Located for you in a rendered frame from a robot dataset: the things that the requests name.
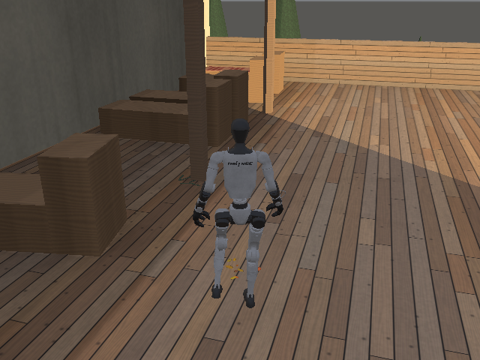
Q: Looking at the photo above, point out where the robot left foot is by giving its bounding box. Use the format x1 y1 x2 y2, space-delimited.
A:
211 285 223 299

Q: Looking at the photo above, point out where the left robot hand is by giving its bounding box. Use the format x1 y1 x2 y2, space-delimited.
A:
193 209 210 227

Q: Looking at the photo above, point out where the robot left upper arm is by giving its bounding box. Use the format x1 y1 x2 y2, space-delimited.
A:
203 151 225 193

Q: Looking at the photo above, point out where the robot right upper arm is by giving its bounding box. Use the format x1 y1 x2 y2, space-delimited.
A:
256 151 277 192

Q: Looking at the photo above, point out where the robot right forearm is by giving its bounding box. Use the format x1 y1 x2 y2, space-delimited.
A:
269 180 282 206

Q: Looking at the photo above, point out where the right robot hand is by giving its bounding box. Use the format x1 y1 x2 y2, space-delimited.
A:
266 203 284 217

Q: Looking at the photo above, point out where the robot torso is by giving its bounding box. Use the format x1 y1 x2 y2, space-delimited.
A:
222 147 257 225

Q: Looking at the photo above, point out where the robot left forearm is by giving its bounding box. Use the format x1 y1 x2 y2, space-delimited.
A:
194 181 211 213

